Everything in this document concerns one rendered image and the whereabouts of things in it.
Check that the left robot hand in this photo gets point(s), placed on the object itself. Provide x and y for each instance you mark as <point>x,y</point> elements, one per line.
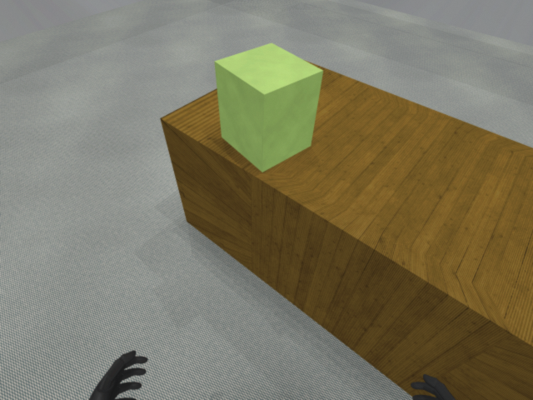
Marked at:
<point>108,388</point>

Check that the right robot hand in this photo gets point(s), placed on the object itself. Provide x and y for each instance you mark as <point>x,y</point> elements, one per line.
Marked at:
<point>433,386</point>

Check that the pedestal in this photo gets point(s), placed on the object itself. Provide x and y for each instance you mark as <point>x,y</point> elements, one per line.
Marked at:
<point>404,232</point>

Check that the carton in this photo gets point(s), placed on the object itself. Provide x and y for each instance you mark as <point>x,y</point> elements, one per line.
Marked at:
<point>267,100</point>

